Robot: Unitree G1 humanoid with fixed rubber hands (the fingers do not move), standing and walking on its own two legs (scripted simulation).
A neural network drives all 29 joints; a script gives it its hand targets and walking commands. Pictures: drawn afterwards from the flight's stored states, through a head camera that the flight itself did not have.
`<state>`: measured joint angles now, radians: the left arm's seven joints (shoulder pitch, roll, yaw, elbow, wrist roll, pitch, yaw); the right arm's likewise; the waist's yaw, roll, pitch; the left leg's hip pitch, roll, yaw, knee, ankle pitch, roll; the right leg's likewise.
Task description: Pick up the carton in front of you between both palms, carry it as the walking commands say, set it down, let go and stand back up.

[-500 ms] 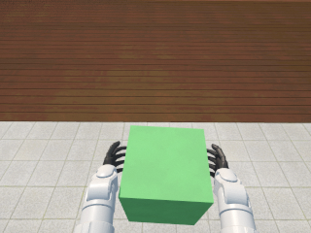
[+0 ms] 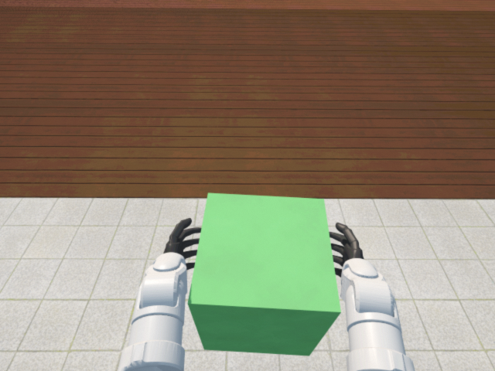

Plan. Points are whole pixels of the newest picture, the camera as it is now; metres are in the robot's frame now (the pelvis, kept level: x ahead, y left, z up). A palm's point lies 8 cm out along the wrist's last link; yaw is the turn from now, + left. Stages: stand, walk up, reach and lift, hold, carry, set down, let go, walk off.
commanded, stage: reach and lift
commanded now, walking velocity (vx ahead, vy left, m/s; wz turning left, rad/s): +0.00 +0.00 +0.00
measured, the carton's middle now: (260, 278) +0.32 +0.00 -0.04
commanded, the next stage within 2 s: hold in 0.58 s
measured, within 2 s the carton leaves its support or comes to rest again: neither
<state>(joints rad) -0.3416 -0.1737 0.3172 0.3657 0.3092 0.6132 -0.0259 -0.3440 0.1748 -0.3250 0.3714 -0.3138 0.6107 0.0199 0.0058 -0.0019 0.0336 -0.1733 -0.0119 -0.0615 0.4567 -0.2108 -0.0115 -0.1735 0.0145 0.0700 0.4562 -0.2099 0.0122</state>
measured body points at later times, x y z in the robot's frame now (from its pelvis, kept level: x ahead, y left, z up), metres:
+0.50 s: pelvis +0.02 +0.00 +0.01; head -0.01 +0.00 +0.45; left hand +0.32 +0.15 +0.03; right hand +0.32 -0.15 +0.03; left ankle +0.03 +0.13 -0.74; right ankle +0.03 -0.13 -0.74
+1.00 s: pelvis +0.01 +0.00 +0.00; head -0.04 +0.00 +0.45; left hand +0.31 +0.15 +0.05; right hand +0.31 -0.15 +0.05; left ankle +0.03 +0.13 -0.74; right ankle +0.03 -0.13 -0.73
